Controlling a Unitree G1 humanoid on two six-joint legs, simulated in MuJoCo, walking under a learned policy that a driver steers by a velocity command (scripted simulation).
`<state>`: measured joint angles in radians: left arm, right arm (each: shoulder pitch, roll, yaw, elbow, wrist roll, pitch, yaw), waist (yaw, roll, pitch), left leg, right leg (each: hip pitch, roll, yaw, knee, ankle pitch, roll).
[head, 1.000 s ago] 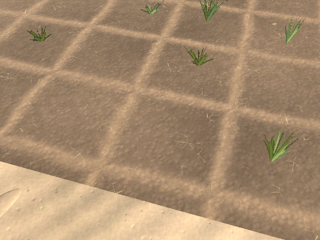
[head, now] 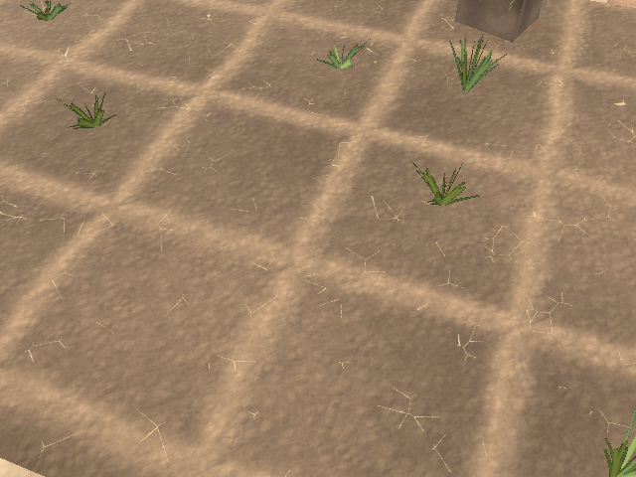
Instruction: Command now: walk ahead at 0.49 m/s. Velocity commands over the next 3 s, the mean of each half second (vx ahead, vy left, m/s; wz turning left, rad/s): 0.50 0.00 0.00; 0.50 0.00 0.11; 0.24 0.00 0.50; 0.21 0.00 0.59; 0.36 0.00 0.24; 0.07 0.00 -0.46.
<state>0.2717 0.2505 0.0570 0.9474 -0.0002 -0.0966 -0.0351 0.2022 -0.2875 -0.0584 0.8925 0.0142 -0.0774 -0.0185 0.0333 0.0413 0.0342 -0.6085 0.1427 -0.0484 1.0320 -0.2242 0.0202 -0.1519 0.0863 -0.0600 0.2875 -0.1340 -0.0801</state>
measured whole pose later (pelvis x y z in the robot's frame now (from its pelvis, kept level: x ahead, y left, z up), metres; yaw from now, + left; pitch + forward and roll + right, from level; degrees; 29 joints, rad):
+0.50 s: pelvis +0.29 +0.08 +0.00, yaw +0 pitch +1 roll +1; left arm 0.17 0.28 0.06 0.91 -0.03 -0.08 -0.02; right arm 0.23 -0.23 -0.06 0.93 0.00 -0.11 0.04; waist -0.03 -0.05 0.05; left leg -0.20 -0.03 0.05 0.36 -0.17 0.06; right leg -0.49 -0.09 0.02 0.98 -0.28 -0.07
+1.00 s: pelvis +0.57 +0.02 -0.07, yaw +4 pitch +0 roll -2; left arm 0.26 0.22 0.04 1.04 0.02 -0.11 -0.02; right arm 0.21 -0.26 -0.08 0.92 0.03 -0.05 -0.02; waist 0.02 0.06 0.03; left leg -0.63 0.09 -0.11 1.12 -0.24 0.01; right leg -0.20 0.06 -0.11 0.41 -0.23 -0.08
